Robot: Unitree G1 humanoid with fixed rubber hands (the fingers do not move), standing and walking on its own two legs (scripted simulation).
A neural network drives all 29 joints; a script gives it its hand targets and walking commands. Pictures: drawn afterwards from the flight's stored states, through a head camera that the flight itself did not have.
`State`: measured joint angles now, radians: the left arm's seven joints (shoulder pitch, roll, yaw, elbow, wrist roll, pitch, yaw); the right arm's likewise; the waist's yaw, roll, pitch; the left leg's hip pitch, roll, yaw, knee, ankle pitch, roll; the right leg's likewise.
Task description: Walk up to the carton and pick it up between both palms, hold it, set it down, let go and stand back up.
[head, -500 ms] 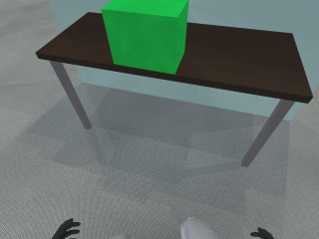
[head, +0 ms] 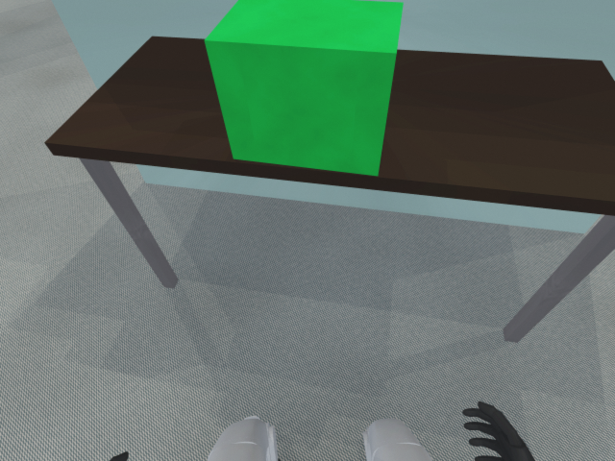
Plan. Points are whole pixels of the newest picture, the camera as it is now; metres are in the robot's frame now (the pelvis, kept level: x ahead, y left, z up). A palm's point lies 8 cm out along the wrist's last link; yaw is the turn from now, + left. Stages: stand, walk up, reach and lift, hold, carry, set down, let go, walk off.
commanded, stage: walk up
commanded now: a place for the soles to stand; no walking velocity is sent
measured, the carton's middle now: (311, 87) +0.73 +0.02 +0.09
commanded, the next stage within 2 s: none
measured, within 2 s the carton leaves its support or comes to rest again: neither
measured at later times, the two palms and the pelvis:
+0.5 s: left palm (72, 370) +0.25 +0.38 -0.09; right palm (444, 403) +0.21 -0.17 -0.10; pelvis +0.14 +0.10 +0.00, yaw -7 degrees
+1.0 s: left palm (126, 269) +0.40 +0.33 -0.04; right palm (439, 349) +0.26 -0.16 -0.04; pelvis +0.19 +0.12 +0.04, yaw -13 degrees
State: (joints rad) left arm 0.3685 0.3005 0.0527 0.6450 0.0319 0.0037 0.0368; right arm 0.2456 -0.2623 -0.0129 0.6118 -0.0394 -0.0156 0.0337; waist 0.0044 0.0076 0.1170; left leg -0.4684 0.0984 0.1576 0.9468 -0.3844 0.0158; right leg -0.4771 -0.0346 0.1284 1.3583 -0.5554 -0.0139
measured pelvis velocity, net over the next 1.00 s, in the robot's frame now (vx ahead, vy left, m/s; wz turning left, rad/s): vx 0.19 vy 0.12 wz -0.22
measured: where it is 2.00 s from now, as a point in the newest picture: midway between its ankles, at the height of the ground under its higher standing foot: (285, 420)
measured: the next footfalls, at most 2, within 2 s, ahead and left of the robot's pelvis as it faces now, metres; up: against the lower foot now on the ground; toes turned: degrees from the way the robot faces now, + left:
right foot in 0.18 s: +0.17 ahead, -0.09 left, +0.00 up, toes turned -7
left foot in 0.44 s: +0.32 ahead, +0.23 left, +0.00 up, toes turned -6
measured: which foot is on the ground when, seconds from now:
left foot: down 0.00-0.18, up 0.20-0.42, down 0.44-1.00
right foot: up 0.00-0.16, down 0.18-0.46, up 0.48-0.64, down 0.66-1.00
